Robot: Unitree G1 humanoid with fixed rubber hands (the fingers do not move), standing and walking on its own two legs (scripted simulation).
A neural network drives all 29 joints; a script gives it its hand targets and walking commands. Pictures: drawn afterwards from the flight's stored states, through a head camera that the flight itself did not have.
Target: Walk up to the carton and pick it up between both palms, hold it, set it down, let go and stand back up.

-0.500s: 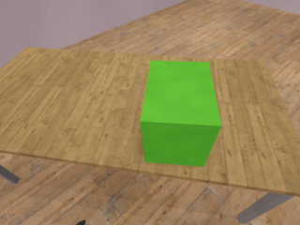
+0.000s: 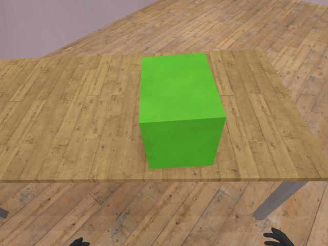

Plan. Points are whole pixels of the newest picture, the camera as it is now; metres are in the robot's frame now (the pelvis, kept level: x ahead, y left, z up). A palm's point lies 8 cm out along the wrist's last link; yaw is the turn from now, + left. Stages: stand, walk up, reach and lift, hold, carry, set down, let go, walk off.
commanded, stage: walk up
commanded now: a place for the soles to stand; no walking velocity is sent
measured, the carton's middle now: (177, 110) +0.54 +0.00 -0.03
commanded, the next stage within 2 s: reach and lift in 1.58 s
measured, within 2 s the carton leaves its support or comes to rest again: neither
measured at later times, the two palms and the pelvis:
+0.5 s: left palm out of the picture +0.09 +0.26 -0.09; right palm out of the picture +0.02 -0.27 -0.10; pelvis -0.02 +0.01 +0.01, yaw -9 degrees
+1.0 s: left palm out of the picture +0.15 +0.20 -0.09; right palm out of the picture +0.02 -0.29 -0.09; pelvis +0.02 -0.03 +0.02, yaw -10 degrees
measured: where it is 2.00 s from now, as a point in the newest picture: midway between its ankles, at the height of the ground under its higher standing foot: outside the picture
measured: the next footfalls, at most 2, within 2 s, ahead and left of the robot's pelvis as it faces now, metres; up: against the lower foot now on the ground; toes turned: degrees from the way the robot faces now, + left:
none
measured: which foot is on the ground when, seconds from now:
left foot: down 0.00-1.00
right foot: down 0.00-1.00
